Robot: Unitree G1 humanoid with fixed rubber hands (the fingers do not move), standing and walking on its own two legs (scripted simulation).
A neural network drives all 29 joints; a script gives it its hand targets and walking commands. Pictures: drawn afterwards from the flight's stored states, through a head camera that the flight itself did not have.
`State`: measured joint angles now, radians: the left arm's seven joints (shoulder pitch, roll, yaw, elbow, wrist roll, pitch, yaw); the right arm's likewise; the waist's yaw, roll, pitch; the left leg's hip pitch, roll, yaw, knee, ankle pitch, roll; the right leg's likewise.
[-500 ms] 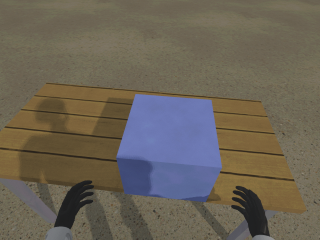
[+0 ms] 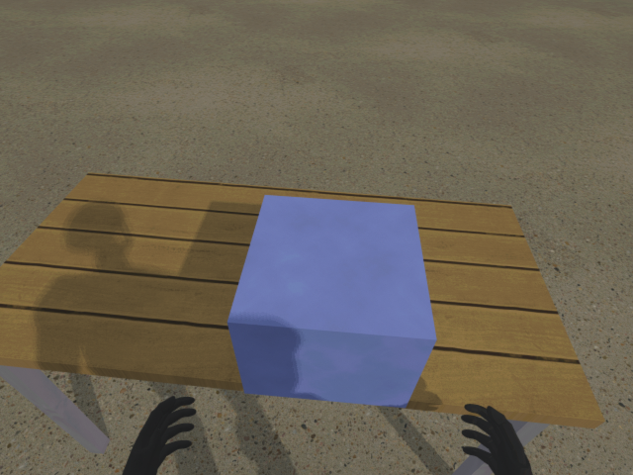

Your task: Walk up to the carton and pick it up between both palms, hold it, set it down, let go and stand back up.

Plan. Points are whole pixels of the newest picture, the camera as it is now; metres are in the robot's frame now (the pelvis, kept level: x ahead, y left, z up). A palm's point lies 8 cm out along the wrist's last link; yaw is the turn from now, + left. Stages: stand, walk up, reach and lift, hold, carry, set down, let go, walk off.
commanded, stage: set down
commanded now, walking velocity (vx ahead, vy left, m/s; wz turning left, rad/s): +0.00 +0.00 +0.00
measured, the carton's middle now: (331, 296) +0.43 +0.01 -0.04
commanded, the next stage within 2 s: let go in 0.60 s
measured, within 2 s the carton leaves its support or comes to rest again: neither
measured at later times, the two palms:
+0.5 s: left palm out of the picture +0.15 +0.23 -0.07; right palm out of the picture +0.16 -0.23 -0.06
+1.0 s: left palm out of the picture +0.16 +0.22 -0.08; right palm out of the picture +0.15 -0.24 -0.07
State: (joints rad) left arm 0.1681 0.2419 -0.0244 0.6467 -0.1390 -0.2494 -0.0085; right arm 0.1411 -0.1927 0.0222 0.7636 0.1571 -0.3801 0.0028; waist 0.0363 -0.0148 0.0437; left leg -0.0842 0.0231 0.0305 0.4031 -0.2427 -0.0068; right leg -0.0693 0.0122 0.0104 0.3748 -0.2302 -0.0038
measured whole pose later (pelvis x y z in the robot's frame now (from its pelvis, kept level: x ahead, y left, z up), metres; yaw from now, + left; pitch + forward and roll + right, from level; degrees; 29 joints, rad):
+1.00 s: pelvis +0.00 -0.01 +0.00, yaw -1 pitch -4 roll +0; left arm 0.17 0.20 0.01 0.54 0.01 0.12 0.00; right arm 0.15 -0.20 -0.03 0.74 -0.01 -0.21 0.02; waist 0.00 -0.02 0.08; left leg -0.07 0.03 0.04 0.37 -0.22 -0.01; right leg -0.07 0.02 0.01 0.36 -0.22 -0.01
